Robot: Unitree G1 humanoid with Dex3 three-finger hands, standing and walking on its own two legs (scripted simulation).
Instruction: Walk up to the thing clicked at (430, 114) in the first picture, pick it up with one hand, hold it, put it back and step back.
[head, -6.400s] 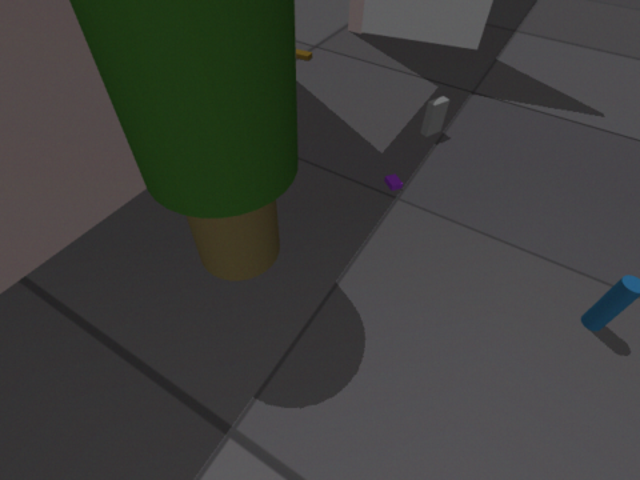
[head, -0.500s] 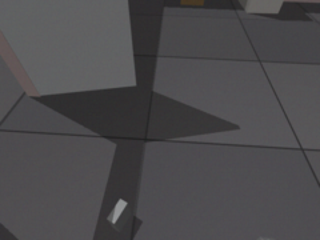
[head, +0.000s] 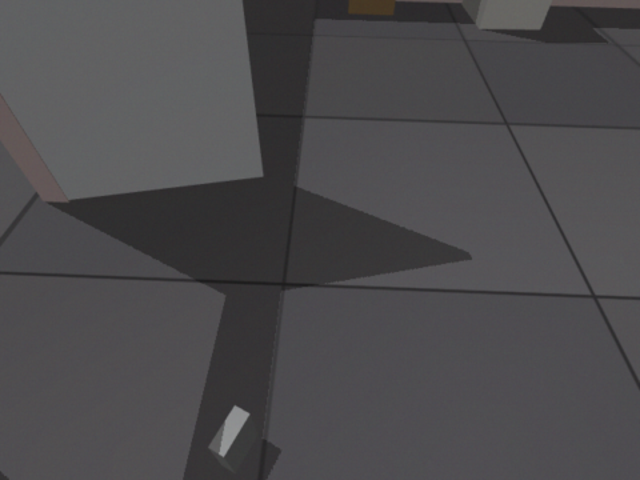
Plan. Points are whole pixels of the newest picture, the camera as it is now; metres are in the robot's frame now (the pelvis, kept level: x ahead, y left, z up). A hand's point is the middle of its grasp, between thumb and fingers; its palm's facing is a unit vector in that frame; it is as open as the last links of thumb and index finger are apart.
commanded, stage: walk up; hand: left
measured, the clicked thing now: (235, 440) +0.36 +0.21 -0.69
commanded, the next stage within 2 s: stand in 0.02 s
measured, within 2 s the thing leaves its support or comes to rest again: neither
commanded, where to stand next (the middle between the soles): +0.02 +0.00 m, yaw +2 degrees
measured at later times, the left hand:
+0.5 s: hand out of the picture +0.07 +0.25 -0.15, palm faces -0.02 -0.94 -0.34, open 7.4 cm
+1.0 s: hand out of the picture +0.07 +0.24 -0.15, palm faces -0.02 -0.94 -0.34, open 7.4 cm
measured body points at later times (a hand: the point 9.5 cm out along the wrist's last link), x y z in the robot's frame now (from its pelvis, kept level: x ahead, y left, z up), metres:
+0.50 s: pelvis -0.01 -0.01 +0.00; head +0.00 -0.01 +0.45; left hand +0.07 +0.29 -0.13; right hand +0.08 -0.31 -0.13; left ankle -0.01 +0.12 -0.75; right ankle +0.02 -0.14 -0.75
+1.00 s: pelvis +0.00 -0.01 +0.00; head +0.01 -0.01 +0.45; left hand +0.07 +0.29 -0.13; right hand +0.07 -0.31 -0.14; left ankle -0.01 +0.12 -0.75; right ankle +0.02 -0.14 -0.75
